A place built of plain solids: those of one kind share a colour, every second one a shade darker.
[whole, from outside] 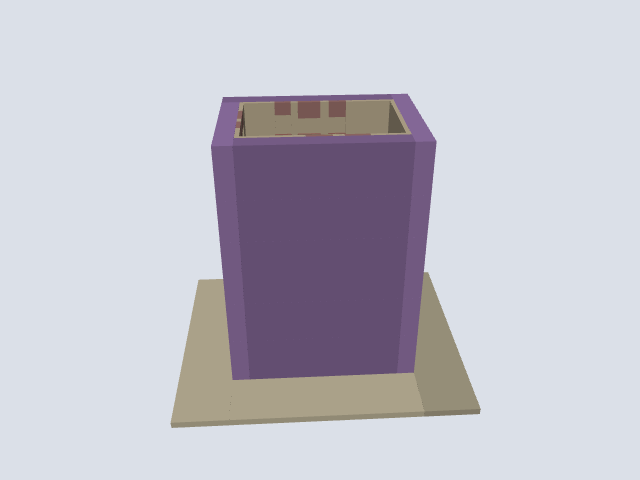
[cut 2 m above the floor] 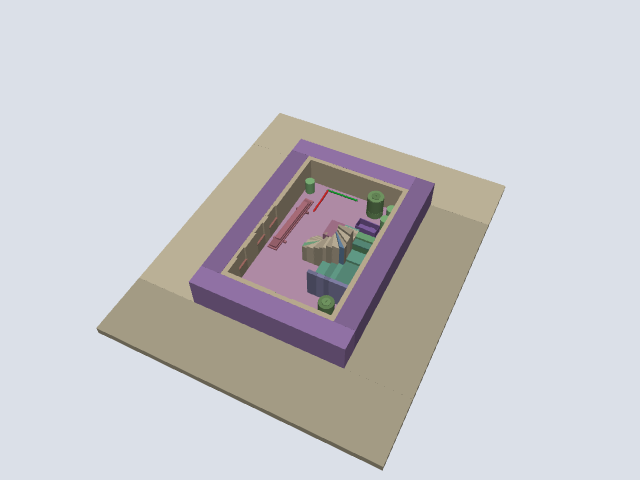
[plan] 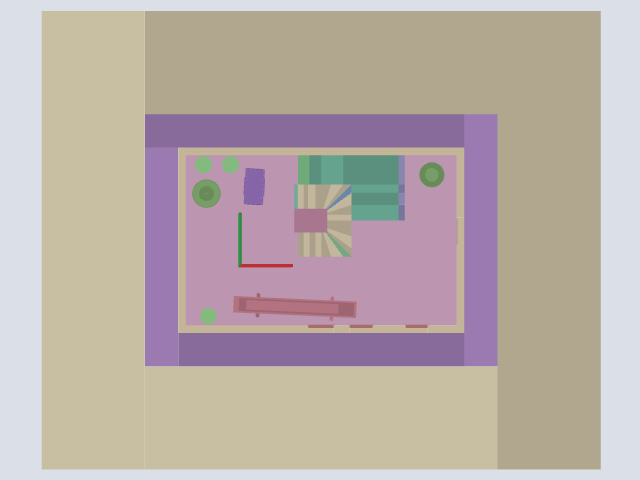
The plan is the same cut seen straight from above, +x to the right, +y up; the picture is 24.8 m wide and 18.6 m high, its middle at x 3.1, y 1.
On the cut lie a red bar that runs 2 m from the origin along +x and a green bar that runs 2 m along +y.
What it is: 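A harbour's pilots' and signal tower of tall halls, each with a gallery across one end; its two long stairs turn on winders round a masonry block, nothing at their outer side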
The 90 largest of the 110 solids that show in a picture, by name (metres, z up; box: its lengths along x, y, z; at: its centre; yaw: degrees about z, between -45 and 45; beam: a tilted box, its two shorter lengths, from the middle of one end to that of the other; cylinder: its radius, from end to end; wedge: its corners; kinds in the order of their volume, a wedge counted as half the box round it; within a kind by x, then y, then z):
{
 "wall_fill_1": {"box": [1.29, 8.48, 3.97], "at": [-3.04, 0.34, 1.63]},
 "wall_fill_2": {"box": [1.29, 8.48, 3.27], "at": [-3.04, 0.34, 5.25]},
 "wall_fill_3": {"box": [1.29, 8.48, 4.94], "at": [-3.04, 0.34, 9.36]},
 "wall_fill_4": {"box": [1.29, 8.48, 3.02], "at": [-3.04, 0.34, 13.34]},
 "wall_fill_5": {"box": [1.29, 8.48, 3.67], "at": [-3.04, 0.34, 16.69]},
 "wall_fill_6": {"box": [12.38, 1.29, 3.97], "at": [2.5, 5.23, 1.63]},
 "wall_fill_7": {"box": [12.38, 1.29, 3.67], "at": [2.5, 5.23, 16.69]},
 "wall_fill_8": {"box": [11.09, 1.29, 3.97], "at": [3.15, -3.25, 1.63]},
 "wall_fill_9": {"box": [11.09, 1.29, 3.27], "at": [3.15, -3.25, 5.25]},
 "wall_fill_10": {"box": [11.09, 1.29, 4.94], "at": [3.15, -3.25, 9.36]},
 "wall_fill_11": {"box": [11.09, 1.29, 3.02], "at": [3.15, -3.25, 13.34]},
 "wall_fill_12": {"box": [11.09, 1.29, 3.67], "at": [3.15, -3.25, 16.69]},
 "wall_fill_13": {"box": [1.29, 9.77, 3.97], "at": [9.34, 0.99, 1.63]},
 "wall_fill_14": {"box": [1.29, 9.77, 3.27], "at": [9.34, 0.99, 5.25]},
 "wall_fill_15": {"box": [1.29, 9.77, 4.94], "at": [9.34, 0.99, 9.36]},
 "wall_fill_16": {"box": [1.29, 9.77, 3.02], "at": [9.34, 0.99, 13.34]},
 "wall_fill_17": {"box": [1.29, 9.77, 3.67], "at": [9.34, 0.99, 16.69]},
 "ground_garden_1": {"box": [4.0, 17.77, 0.5], "at": [-5.69, 0.99, -0.27]},
 "ground_garden_2": {"box": [13.67, 4.0, 0.5], "at": [3.15, -5.89, -0.27]},
 "ground_garden_3": {"box": [13.67, 4.0, 0.5], "at": [3.15, 7.87, -0.27]},
 "ground_garden_4": {"box": [4.0, 17.77, 0.5], "at": [11.98, 0.99, -0.27]},
 "wall_1": {"box": [0.3, 1.82, 3.67], "at": [-2.25, -1.7, 16.69]},
 "wall_2": {"box": [0.3, 7.19, 3.97], "at": [-2.25, 0.99, 1.63]},
 "wall_3": {"box": [0.3, 1.95, 3.67], "at": [-2.25, 3.61, 16.69]},
 "wall_4": {"box": [2.48, 0.3, 3.67], "at": [-1.16, 4.43, 16.69]},
 "wall_5": {"box": [4.46, 0.3, 3.67], "at": [-0.17, -2.46, 16.69]},
 "wall_6": {"box": [5.04, 0.3, 3.97], "at": [0.12, -2.46, 1.63]},
 "wall_7": {"box": [1.15, 0.2, 1.49], "at": [0.66, 4.49, 16.85]},
 "wall_8": {"box": [0.51, 0.3, 3.67], "at": [1.49, 4.43, 16.69]},
 "wall_9": {"box": [1.62, 0.2, 1.22], "at": [2.56, 4.49, 16.71]},
 "wall_10": {"box": [0.99, 0.2, 1.29], "at": [3.14, -2.51, 1.54]},
 "wall_11": {"box": [0.99, 0.3, 1.25], "at": [3.14, -2.46, 0.27]},
 "wall_12": {"box": [11.09, 0.3, 3.97], "at": [3.15, 4.43, 1.63]},
 "wall_13": {"box": [0.61, 0.3, 3.67], "at": [3.67, 4.43, 16.69]},
 "wall_14": {"box": [0.6, 0.3, 3.97], "at": [3.94, -2.46, 1.63]},
 "wall_15": {"box": [1.24, 0.2, 1.27], "at": [4.6, 4.49, 16.74]},
 "wall_16": {"box": [0.9, 0.2, 1.23], "at": [4.69, -2.51, 1.52]},
 "wall_17": {"box": [0.9, 0.3, 1.25], "at": [4.69, -2.46, 0.27]},
 "wall_18": {"box": [1.29, 0.3, 3.97], "at": [5.78, -2.46, 1.63]},
 "wall_19": {"box": [0.86, 0.2, 1.36], "at": [6.85, -2.51, 1.58]},
 "wall_20": {"box": [0.86, 0.3, 1.25], "at": [6.85, -2.46, 0.27]},
 "wall_21": {"box": [3.47, 0.3, 3.67], "at": [6.95, 4.43, 16.69]},
 "wall_22": {"box": [2.57, 0.3, 3.67], "at": [7.41, -2.46, 16.69]},
 "wall_23": {"box": [1.41, 0.3, 3.97], "at": [7.99, -2.46, 1.63]},
 "wall_24": {"box": [0.3, 3.44, 3.97], "at": [8.54, -0.89, 1.63]},
 "wall_25": {"box": [0.3, 7.19, 3.67], "at": [8.54, 0.99, 16.69]},
 "wall_26": {"box": [0.3, 2.7, 3.97], "at": [8.54, 3.24, 1.63]},
 "wall_27": {"box": [0.26, 1.05, 2.1], "at": [8.56, 1.36, 1.05]},
 "floor_1": {"box": [10.49, 6.6, 0.35], "at": [3.15, 0.99, -0.18]},
 "step_1": {"box": [0.29, 0.94, 3.83], "at": [2.33, 2.68, 1.86]},
 "step_2": {"box": [0.29, 0.95, 3.64], "at": [2.55, 2.68, 1.77]},
 "step_3": {"box": [0.29, 0.95, 3.45], "at": [2.78, 2.68, 1.68]},
 "step_4": {"box": [0.29, 0.95, 3.26], "at": [3.01, 2.68, 1.58]},
 "step_5": {"box": [0.29, 0.94, 0.81], "at": [3.07, 0.82, 0.35]},
 "step_6": {"wedge": [[3.09, 2.21, -0.05], [3.09, 2.21, 3.02], [3.09, 3.15, -0.05], [3.09, 3.15, 3.02], [3.22, 2.21, -0.05], [3.22, 2.21, 3.02], [3.53, 3.15, -0.05], [3.53, 3.15, 3.02]]},
 "step_7": {"wedge": [[3.16, 2.21, -0.05], [3.16, 2.21, 2.83], [3.31, 2.21, -0.05], [3.31, 2.21, 2.83], [3.47, 3.15, -0.05], [3.47, 3.15, 2.83], [4.0, 3.15, -0.05], [4.0, 3.15, 2.83]]},
 "step_8": {"wedge": [[3.22, 1.3, -0.05], [3.22, 1.3, 1.13], [3.39, 1.3, -0.05], [3.39, 1.3, 1.13], [3.53, 0.35, -0.05], [3.53, 0.35, 1.13], [4.08, 0.35, -0.05], [4.08, 0.35, 1.13]]},
 "step_9": {"wedge": [[3.24, 2.21, -0.05], [3.24, 2.21, 2.65], [3.38, 2.21, -0.05], [3.38, 2.21, 2.65], [3.93, 3.15, -0.05], [3.93, 3.15, 2.65], [4.32, 3.15, -0.05], [4.32, 3.15, 2.65]]},
 "step_10": {"wedge": [[3.38, 1.3, -0.05], [3.38, 1.3, 1.32], [3.38, 1.43, -0.05], [3.38, 1.43, 1.32], [4.32, 0.35, -0.05], [4.32, 0.35, 1.32], [4.32, 0.75, -0.05], [4.32, 0.75, 1.32]]},
 "step_11": {"wedge": [[3.38, 1.36, -0.05], [3.38, 1.36, 1.51], [3.38, 1.52, -0.05], [3.38, 1.52, 1.51], [4.32, 0.67, -0.05], [4.32, 0.67, 1.51], [4.32, 1.21, -0.05], [4.32, 1.21, 1.51]]},
 "step_12": {"wedge": [[3.38, 1.45, -0.05], [3.38, 1.45, 1.7], [3.38, 1.59, -0.05], [3.38, 1.59, 1.7], [4.32, 1.14, -0.05], [4.32, 1.14, 1.7], [4.32, 1.59, -0.05], [4.32, 1.59, 1.7]]},
 "step_13": {"wedge": [[3.38, 1.98, -0.05], [3.38, 1.98, 2.27], [3.38, 2.12, -0.05], [3.38, 2.12, 2.27], [4.32, 1.98, -0.05], [4.32, 1.98, 2.27], [4.32, 2.42, -0.05], [4.32, 2.42, 2.27]]},
 "step_14": {"wedge": [[3.38, 2.05, -0.05], [3.38, 2.05, 2.46], [3.38, 2.22, -0.05], [3.38, 2.22, 2.46], [4.32, 2.36, -0.05], [4.32, 2.36, 2.46], [4.32, 2.91, -0.05], [4.32, 2.91, 2.46]]},
 "step_15": {"box": [0.95, 0.29, 1.94], "at": [3.85, 1.67, 0.92]},
 "step_16": {"box": [0.94, 0.29, 2.13], "at": [3.85, 1.9, 1.01]},
 "wall_own_block_1": {"box": [1.28, 0.92, 6.91], "at": [2.74, 1.75, 3.44]},
 "wall_own_part_bin_1": {"box": [0.24, 0.61, 5.33], "at": [6.26, 2.06, 2.64]},
 "wall_own_part_bin_2": {"box": [0.24, 0.47, 5.33], "at": [6.26, 2.6, 2.64]},
 "wall_own_part_bin_3": {"box": [0.24, 0.32, 5.33], "at": [6.26, 2.99, 2.64]},
 "wall_own_part_bin_4": {"box": [0.24, 1.14, 5.33], "at": [6.26, 3.72, 2.64]},
 "wall_head_1": {"box": [0.3, 1.22, 1.16], "at": [-2.25, -0.18, 17.94]},
 "wall_head_2": {"box": [0.3, 1.65, 0.99], "at": [-2.25, 1.81, 18.03]},
 "wall_head_3": {"box": [1.15, 0.3, 0.93], "at": [0.66, 4.43, 18.06]},
 "wall_head_4": {"box": [1.62, 0.3, 1.2], "at": [2.56, 4.43, 17.93]},
 "wall_head_5": {"box": [1.69, 0.3, 0.94], "at": [2.9, -2.46, 18.06]},
 "wall_head_6": {"box": [1.24, 0.3, 1.15], "at": [4.6, 4.43, 17.95]},
 "store_buoy_1": {"cylinder": 0.55, "from": [-1.3, 2.8, -0.02], "to": [-1.3, 2.8, 0.48]},
 "store_buoy_2": {"cylinder": 0.54, "from": [-1.3, 2.8, 0.48], "to": [-1.3, 2.8, 1.54]},
 "store_buoy_3": {"cylinder": 0.47, "from": [7.43, 3.53, 0.46], "to": [7.43, 3.53, 1.52]},
 "wall_bin_1": {"box": [0.45, 1.14, 2.15], "at": [2.47, 3.72, 1.05]},
 "wall_bin_2": {"box": [0.45, 1.14, 1.77], "at": [2.92, 3.72, 0.86]},
 "step_w2t03a_1": {"wedge": [[3.38, 2.14, -0.05], [3.38, 2.14, 2.65], [3.38, 2.21, -0.05], [3.38, 2.21, 2.65], [4.32, 2.83, -0.05], [4.32, 2.83, 2.65], [4.32, 3.15, -0.05], [4.32, 3.15, 2.65]]},
 "barrel_1": {"cylinder": 0.33, "from": [-1.41, 3.92, -0.02], "to": [-1.41, 3.92, 0.84]},
 "barrel_2": {"cylinder": 0.32, "from": [-1.23, -1.95, -0.02], "to": [-1.23, -1.95, 0.95]},
 "barrel_3": {"cylinder": 0.33, "from": [-0.36, 3.92, -0.02], "to": [-0.36, 3.92, 0.9]},
 "step_w1t03a_1": {"wedge": [[3.31, 1.3, -0.05], [3.31, 1.3, 1.32], [3.38, 1.3, -0.05], [3.38, 1.3, 1.32], [4.0, 0.35, -0.05], [4.0, 0.35, 1.32], [4.32, 0.35, -0.05], [4.32, 0.35, 1.32]]},
 "spar_pile_1": {"box": [4.77, 0.64, 0.1], "at": [2.13, -1.6, 0.21], "yaw": -2.6},
 "spar_pile_2": {"box": [4.46, 0.51, 0.12], "at": [2.18, -1.6, 0.32], "yaw": -2.6},
 "floor_hda_1": {"box": [0.14, 0.95, 4.02], "at": [2.17, 2.68, 1.96]},
 "floor_bin_1": {"box": [2.15, 1.14, 0.12], "at": [5.07, 3.72, 1.03]}
}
